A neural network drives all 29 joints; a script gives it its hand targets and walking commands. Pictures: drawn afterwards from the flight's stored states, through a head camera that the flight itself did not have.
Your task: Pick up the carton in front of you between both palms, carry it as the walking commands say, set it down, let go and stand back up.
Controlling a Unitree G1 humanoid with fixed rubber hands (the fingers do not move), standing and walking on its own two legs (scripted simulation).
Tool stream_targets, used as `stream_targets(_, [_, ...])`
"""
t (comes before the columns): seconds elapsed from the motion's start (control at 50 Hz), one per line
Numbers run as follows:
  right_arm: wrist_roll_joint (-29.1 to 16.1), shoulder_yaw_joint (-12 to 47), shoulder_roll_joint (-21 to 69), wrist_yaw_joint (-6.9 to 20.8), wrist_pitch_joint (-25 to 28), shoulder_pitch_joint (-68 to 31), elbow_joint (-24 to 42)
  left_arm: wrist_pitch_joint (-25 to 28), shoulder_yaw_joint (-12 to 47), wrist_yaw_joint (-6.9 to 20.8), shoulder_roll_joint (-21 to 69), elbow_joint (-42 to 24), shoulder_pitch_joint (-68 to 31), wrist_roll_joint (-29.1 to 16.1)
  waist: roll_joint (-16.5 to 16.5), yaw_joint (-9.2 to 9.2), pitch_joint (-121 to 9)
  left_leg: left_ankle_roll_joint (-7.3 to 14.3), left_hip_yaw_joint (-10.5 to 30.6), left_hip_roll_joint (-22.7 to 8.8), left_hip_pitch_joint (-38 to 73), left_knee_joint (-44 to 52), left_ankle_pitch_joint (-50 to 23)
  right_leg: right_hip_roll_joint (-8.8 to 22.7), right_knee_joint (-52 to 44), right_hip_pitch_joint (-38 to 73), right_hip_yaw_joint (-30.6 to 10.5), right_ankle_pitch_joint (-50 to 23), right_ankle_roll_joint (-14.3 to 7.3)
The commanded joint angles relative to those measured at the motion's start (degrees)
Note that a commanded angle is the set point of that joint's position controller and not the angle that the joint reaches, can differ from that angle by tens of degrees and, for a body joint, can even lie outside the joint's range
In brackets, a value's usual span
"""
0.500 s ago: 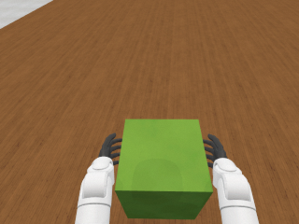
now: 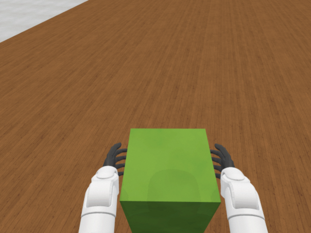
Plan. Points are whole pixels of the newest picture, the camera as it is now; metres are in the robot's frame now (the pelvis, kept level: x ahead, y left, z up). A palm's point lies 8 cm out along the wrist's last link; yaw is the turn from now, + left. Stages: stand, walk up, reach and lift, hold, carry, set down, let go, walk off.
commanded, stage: hold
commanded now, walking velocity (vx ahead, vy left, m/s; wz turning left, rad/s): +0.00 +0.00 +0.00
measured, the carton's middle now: (167, 182) +0.29 +0.00 -0.05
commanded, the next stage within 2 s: set down in 0.42 s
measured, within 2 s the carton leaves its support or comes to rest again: neither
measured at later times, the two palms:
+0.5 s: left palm (118, 174) +0.26 +0.13 +0.05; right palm (240, 176) +0.27 -0.17 +0.04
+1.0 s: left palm (135, 182) +0.33 +0.11 -0.12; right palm (227, 187) +0.32 -0.19 -0.12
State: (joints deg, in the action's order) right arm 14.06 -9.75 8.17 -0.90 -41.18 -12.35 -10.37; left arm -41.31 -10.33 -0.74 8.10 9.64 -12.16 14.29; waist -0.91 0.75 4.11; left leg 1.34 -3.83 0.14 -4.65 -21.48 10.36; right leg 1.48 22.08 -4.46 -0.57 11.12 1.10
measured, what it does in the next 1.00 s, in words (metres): stands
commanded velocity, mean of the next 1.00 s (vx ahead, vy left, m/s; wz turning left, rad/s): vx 0.00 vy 0.00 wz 0.00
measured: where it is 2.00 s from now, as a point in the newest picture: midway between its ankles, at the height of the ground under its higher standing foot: outside the picture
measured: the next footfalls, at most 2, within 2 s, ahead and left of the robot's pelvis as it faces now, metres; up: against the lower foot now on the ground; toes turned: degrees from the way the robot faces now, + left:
none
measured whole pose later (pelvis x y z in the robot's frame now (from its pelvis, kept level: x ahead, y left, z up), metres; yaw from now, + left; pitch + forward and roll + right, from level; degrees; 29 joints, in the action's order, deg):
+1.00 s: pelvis -0.03 -0.02 -0.05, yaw +0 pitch +18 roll +0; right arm 18.5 -24.2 6.3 3.1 -12.2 -30.7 -31.0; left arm -11.5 -24.1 -2.4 12.3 28.8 -29.2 18.0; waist 1.2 -1.9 6.0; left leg 0.1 0.9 1.1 -47.5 -46.3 16.2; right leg -0.5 46.8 -47.4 -0.8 16.8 -0.2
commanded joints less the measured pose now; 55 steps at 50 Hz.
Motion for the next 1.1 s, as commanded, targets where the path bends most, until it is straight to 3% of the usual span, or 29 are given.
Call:
stream_targets(0.0, [-12.0,28.0,51.2,12.4,2.9,-25.6,3.4,2.3,32.4,12.9,50.7,-4.8,-29.9,-14.5,1.9,-2.75,-17.4,-1.3,9.5,3.1,11.3,1.0,-13.0,-7.1,-2.6,-2.0,-4.3,-7.1,-3.1])
stream_targets(0.06, [-11.0,26.4,51.9,12.6,2.6,-26.9,1.3,1.8,31.2,13.9,51.4,-2.6,-31.1,-14.1,1.6,-2.75,-15.1,-1.1,9.2,3.3,8.1,1.5,-6.8,-6.5,-3.0,-1.5,-4.3,-3.3,-3.4])
stream_targets(0.18, [-11.4,26.3,54.2,14.3,2.1,-31.9,-1.3,1.5,28.0,15.2,53.4,2.2,-32.6,-12.9,0.8,-0.96,-13.0,-0.1,8.7,3.5,3.5,2.3,1.8,-5.7,-3.4,-0.7,-3.9,2.3,-3.0])
stream_targets(0.28, [-12.3,26.7,55.9,15.7,2.1,-35.5,-2.7,1.9,26.4,16.1,54.7,4.2,-34.4,-12.1,-0.2,-0.05,-13.3,0.5,8.0,4.0,3.0,1.7,4.5,-4.8,-4.0,-1.5,-4.1,5.8,-2.7])
stream_targets(0.46, [-12.5,25.1,57.2,16.7,2.9,-39.8,-6.7,2.5,24.7,17.5,55.4,6.7,-39.3,-11.5,-0.6,-0.10,-13.1,0.3,7.6,4.5,2.0,0.1,7.1,-3.4,-4.8,-3.1,-5.1,10.7,-3.2])
stream_targets(0.52, [-10.9,22.0,56.7,16.9,3.8,-43.1,-11.0,3.4,21.8,17.6,55.7,10.5,-42.7,-10.0,0.2,-0.06,-11.7,0.4,7.5,4.5,0.1,-0.5,9.7,-3.5,-3.8,-4.1,-5.0,13.3,-3.3])
stream_targets(0.64, [-3.5,9.8,51.5,15.9,7.9,-47.6,-21.0,7.2,11.1,15.8,54.2,21.6,-47.2,-3.5,1.6,-1.93,-8.1,0.7,8.3,3.9,-6.0,-2.5,12.4,-4.7,0.6,-7.3,-3.7,12.5,-3.5])
stream_targets(0.72, [2.9,1.1,43.4,14.0,11.9,-45.1,-23.8,11.6,2.5,12.3,48.5,25.1,-44.7,2.0,2.0,-2.62,-7.8,0.2,8.4,4.5,-11.5,-6.1,7.3,-5.9,5.3,-12.1,-2.7,6.2,-3.4])
stream_targets(0.78, [5.0,-0.9,38.5,13.3,17.1,-42.5,-23.8,17.2,0.0,10.5,44.0,25.4,-41.8,3.8,1.2,-2.46,-12.0,-0.4,8.0,5.2,-16.2,-10.3,0.2,-6.6,9.5,-16.8,-2.6,-0.8,-2.9])
stream_targets(0.84, [4.1,2.1,38.4,13.6,23.7,-41.6,-23.1,24.0,2.9,9.6,44.1,24.3,-40.6,2.9,0.9,-2.33,-19.9,-1.2,7.7,6.1,-19.0,-15.0,-7.0,-7.2,14.6,-21.0,-2.3,-8.2,-2.4])
stream_targets(0.92, [-0.8,11.1,42.0,14.3,31.4,-44.2,-22.4,32.0,12.4,8.2,48.6,22.4,-43.3,-1.2,1.6,-2.77,-35.8,-2.3,8.0,6.7,-22.1,-23.1,-17.0,-8.5,22.5,-26.0,-2.1,-16.3,-1.8])
stream_targets(1.0, [-5.4,19.6,43.6,13.5,35.9,-46.7,-19.2,36.5,22.3,6.2,50.4,17.6,-46.1,-5.5,0.8,-3.57,-57.6,-2.9,8.5,7.5,-26.1,-31.8,-26.0,-8.6,31.1,-28.9,-2.5,-26.3,-1.1])
stream_targets(1.04, [-7.1,21.6,43.0,12.6,36.4,-47.0,-17.1,37.1,26.1,5.3,49.8,15.1,-47.2,-7.9,1.3,-4.30,-65.5,-3.4,8.1,7.9,-30.9,-34.8,-26.9,-8.5,34.8,-28.7,-2.9,-30.0,-0.7])
stream_targets(1.08, [-7.7,22.2,42.8,11.8,35.9,-47.3,-16.5,36.7,27.5,4.9,49.4,14.7,-48.3,-8.9,1.8,-4.73,-68.5,-3.7,7.1,8.5,-36.6,-36.8,-23.4,-8.6,37.0,-30.5,-2.6,-28.8,-0.2])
